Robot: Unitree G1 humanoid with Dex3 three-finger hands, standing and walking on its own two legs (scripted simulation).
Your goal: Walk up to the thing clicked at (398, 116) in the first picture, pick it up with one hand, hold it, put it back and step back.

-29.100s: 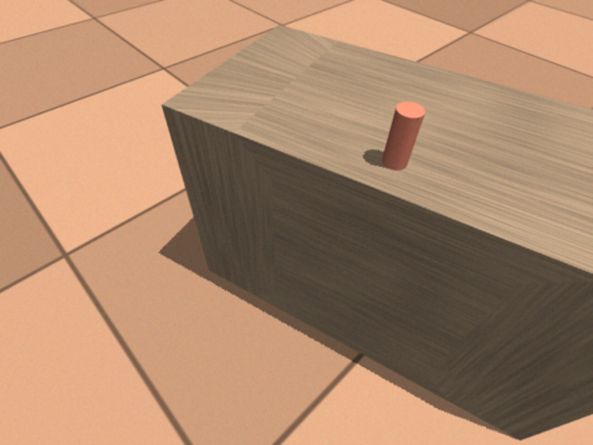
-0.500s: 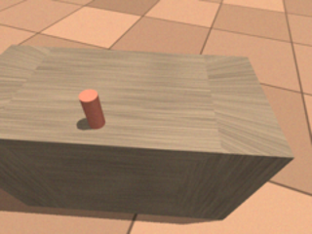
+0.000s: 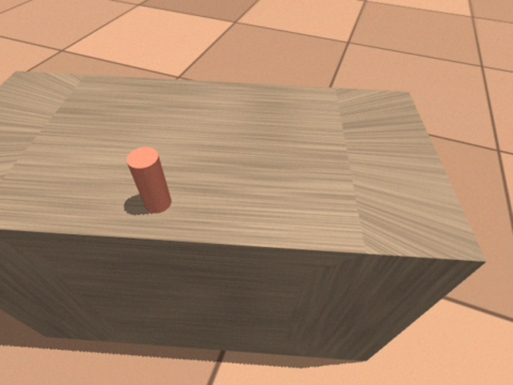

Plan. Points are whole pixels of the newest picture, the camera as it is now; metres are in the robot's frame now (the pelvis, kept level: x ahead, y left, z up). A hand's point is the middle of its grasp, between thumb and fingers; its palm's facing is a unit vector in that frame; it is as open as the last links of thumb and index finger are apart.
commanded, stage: stand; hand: left
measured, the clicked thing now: (150, 182) +0.45 +0.21 +0.03
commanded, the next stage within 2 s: step back in 0.20 s
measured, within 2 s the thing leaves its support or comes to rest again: neither
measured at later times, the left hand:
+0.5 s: hand out of the picture +0.09 +0.31 -0.18, palm faces -0.02 -0.93 -0.37, open 7.4 cm
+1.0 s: hand out of the picture -0.02 +0.30 -0.16, palm faces -0.07 -0.92 -0.39, open 7.4 cm
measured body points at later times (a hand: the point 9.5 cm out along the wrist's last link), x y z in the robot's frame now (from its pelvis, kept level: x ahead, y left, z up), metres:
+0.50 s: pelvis -0.05 +0.04 -0.03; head +0.03 +0.06 +0.41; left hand +0.09 +0.36 -0.16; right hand +0.04 -0.30 -0.14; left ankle -0.05 +0.14 -0.75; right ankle -0.01 -0.13 -0.74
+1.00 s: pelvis -0.13 +0.04 -0.02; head -0.07 +0.02 +0.43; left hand -0.02 +0.34 -0.13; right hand -0.04 -0.27 -0.15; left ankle -0.12 +0.16 -0.69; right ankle -0.12 -0.07 -0.75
